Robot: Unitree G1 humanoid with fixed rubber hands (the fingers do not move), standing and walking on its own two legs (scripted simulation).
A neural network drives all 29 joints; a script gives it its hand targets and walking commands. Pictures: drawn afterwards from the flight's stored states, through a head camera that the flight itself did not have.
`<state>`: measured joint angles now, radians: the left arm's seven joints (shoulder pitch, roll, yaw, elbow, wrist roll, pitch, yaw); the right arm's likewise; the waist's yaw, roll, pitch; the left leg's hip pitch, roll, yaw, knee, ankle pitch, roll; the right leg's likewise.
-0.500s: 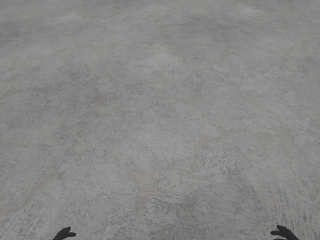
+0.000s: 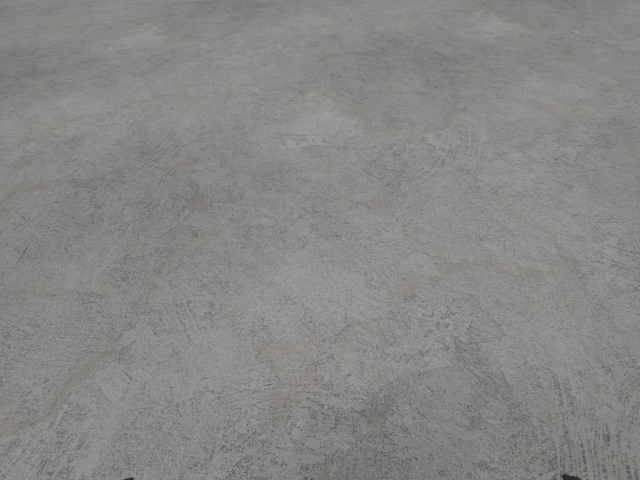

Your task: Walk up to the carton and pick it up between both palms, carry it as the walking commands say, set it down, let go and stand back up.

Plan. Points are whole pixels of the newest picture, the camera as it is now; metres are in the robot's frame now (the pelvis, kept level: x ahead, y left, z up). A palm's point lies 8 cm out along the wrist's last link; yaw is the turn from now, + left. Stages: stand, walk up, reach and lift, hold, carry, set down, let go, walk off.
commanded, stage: stand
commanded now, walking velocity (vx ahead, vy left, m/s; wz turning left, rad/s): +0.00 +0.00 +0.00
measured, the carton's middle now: out of the picture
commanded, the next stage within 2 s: walk up in 1.08 s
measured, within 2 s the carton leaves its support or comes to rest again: neither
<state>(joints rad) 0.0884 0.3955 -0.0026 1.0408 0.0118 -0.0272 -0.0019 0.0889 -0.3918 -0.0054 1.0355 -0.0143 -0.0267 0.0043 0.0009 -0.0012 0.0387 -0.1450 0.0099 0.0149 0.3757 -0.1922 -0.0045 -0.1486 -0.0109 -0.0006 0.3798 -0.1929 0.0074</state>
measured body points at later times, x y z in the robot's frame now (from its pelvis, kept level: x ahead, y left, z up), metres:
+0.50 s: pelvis +0.00 +0.00 +0.00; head +0.01 +0.00 +0.45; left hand +0.11 +0.32 -0.11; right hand +0.11 -0.32 -0.11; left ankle +0.01 +0.12 -0.75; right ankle +0.01 -0.12 -0.75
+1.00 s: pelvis +0.01 +0.00 +0.00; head +0.02 +0.00 +0.45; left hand +0.12 +0.32 -0.11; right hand +0.12 -0.32 -0.11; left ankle +0.01 +0.12 -0.75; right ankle +0.01 -0.13 -0.75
